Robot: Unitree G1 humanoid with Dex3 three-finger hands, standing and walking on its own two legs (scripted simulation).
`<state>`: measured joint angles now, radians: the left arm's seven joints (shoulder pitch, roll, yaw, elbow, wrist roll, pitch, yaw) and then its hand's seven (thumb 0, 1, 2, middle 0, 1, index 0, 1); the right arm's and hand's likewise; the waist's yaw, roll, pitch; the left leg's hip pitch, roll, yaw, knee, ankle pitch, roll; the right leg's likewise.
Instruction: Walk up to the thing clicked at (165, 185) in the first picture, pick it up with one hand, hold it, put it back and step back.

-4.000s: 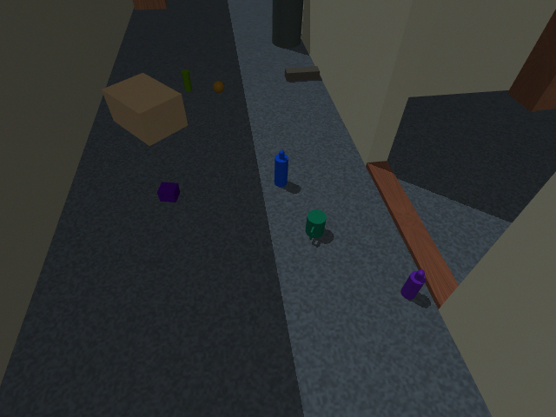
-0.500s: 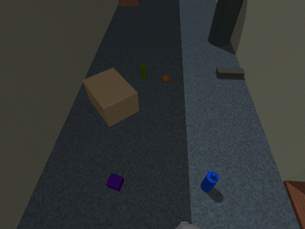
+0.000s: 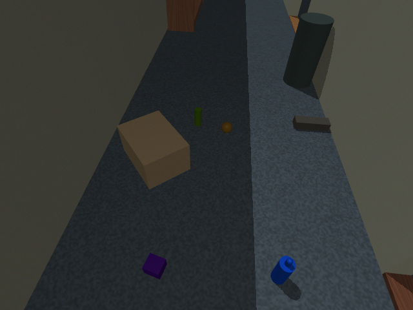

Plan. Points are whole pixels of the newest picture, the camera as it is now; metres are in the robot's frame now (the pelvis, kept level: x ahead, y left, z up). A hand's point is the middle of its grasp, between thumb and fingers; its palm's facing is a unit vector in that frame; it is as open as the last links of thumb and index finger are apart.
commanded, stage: walk up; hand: left
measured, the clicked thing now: (154, 266) +0.47 +0.23 -0.74
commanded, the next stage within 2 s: none
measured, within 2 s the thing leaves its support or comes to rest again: neither
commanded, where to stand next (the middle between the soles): +0.06 +0.00 m, yaw +0 degrees
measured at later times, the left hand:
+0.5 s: hand out of the picture +0.08 +0.25 -0.15, palm faces +0.02 -0.94 -0.33, open 7.3 cm
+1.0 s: hand out of the picture +0.11 +0.26 -0.15, palm faces +0.02 -0.94 -0.35, open 7.3 cm
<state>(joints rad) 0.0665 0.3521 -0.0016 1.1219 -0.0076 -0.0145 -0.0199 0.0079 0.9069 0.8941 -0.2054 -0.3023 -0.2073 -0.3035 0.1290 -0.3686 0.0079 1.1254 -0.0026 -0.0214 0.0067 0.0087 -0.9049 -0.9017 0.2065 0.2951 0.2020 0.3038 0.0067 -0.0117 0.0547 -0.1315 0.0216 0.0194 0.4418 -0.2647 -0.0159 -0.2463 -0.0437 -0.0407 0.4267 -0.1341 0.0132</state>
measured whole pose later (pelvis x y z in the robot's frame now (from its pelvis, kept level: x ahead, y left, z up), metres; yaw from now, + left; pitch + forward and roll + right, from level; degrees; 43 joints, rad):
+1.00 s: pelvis +0.00 +0.00 +0.00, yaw +1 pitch -1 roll +0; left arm 0.02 0.35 0.04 1.08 0.00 0.01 0.00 0.01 0.91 0.89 -0.21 -0.30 -0.21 -0.30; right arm 0.07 -0.37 -0.03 1.08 0.01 0.02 0.00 0.01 -0.90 -0.90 0.21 0.30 0.20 0.30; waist 0.00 0.01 0.12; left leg -0.16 0.02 0.00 0.45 -0.26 -0.02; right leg -0.27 -0.05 -0.05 0.43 -0.14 0.01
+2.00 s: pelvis -0.02 -0.02 -0.01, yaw -1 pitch -2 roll +0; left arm 0.13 0.35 0.03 0.87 0.01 -0.02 0.01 0.01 0.90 0.89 -0.21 -0.30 -0.21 -0.30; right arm 0.21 -0.40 -0.04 0.90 -0.01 0.04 0.00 0.01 -0.91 -0.90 0.21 0.30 0.20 0.30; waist 0.00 0.06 0.15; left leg -0.40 -0.01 -0.08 0.89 -0.46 0.00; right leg -0.27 -0.03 -0.03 0.62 -0.31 -0.01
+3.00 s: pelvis -0.02 +0.00 +0.00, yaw -3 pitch -2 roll +0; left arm 0.13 0.38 0.03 1.06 0.03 -0.02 -0.03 0.01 0.91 0.89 -0.21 -0.30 -0.21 -0.30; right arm 0.17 -0.36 -0.04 1.02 -0.02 -0.04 0.03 0.01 -0.90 -0.90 0.21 0.30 0.20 0.30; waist -0.01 -0.02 0.02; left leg -0.20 0.00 0.02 0.47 -0.24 0.03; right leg -0.16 0.00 0.02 0.57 -0.44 -0.04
